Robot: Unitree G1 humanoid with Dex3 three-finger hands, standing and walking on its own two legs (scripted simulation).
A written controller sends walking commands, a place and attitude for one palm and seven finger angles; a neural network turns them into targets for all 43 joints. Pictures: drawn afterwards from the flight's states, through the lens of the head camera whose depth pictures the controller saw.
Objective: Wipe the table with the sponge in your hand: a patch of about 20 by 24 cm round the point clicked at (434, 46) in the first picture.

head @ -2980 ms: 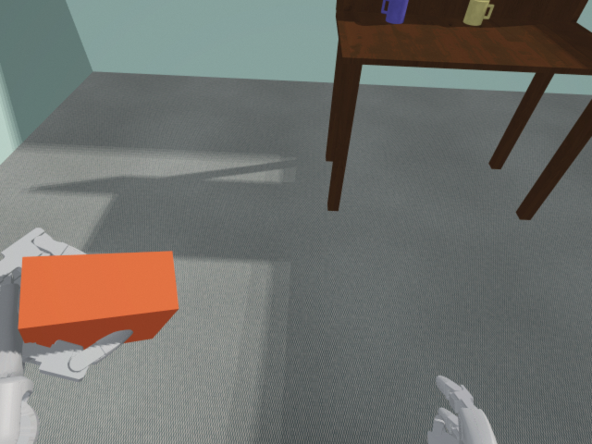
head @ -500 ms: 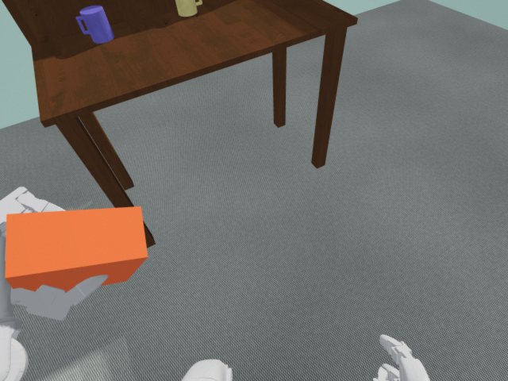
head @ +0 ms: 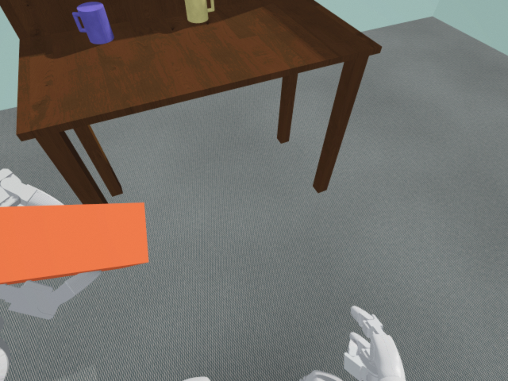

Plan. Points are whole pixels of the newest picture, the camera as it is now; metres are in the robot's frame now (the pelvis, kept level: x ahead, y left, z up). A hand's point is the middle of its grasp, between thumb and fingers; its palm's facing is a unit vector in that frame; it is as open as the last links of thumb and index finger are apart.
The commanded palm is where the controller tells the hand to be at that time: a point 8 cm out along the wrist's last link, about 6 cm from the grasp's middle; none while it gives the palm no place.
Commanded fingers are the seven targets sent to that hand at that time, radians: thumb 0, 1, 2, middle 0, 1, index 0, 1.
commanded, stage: take the last steps up to it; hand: left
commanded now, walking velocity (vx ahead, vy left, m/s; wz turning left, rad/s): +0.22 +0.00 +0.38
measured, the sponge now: (91, 243) +0.23 +0.19 +0.18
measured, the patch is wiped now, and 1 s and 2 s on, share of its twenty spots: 0.00 0.00 0.00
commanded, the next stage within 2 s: none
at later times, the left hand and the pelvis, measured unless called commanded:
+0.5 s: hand (82, 176) +0.31 +0.23 +0.19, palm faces +0.50 -0.77 -0.40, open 9.7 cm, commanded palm +0.25 +0.26 +0.19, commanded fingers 0.00 0.10 1.30 -1.20 -1.60 -1.20 -1.60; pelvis +0.11 -0.03 +0.00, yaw +4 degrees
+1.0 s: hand (141, 133) +0.40 +0.19 +0.19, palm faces +0.45 -0.77 -0.46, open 9.7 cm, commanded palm +0.34 +0.23 +0.19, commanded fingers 0.00 0.10 1.30 -1.20 -1.60 -1.20 -1.60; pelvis +0.20 -0.06 +0.01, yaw +4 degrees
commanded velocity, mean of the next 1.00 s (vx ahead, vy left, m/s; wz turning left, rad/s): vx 0.28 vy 0.05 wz -0.01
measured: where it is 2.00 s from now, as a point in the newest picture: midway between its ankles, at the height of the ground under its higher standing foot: (264, 330)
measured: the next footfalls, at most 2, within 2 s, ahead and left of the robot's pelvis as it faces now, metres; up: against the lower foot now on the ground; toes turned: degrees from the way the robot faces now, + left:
right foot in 0.08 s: +0.10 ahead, -0.15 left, +0.00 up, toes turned -7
left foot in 0.40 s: +0.16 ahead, +0.10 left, +0.00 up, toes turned +15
